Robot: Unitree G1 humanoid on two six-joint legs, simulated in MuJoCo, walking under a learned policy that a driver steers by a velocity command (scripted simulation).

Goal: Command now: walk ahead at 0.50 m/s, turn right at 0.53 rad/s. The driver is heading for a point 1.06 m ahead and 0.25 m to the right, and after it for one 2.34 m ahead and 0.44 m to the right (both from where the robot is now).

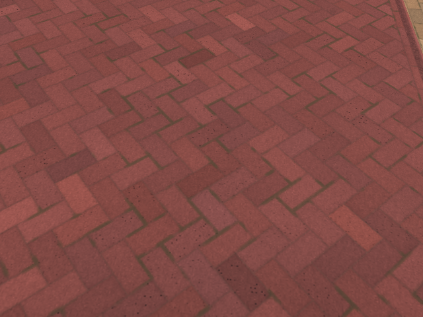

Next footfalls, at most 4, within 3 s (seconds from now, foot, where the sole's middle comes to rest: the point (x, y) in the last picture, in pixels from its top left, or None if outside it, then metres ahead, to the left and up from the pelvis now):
0.40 left None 0.39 0.18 -0.91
0.82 right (226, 293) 0.61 -0.06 -0.91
1.30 left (184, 254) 0.76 0.09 -0.91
1.68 right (223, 293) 0.61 -0.05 -0.91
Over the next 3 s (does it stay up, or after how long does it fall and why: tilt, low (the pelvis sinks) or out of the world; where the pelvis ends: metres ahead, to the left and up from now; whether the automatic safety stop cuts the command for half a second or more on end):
stays up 0.93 -0.22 -0.15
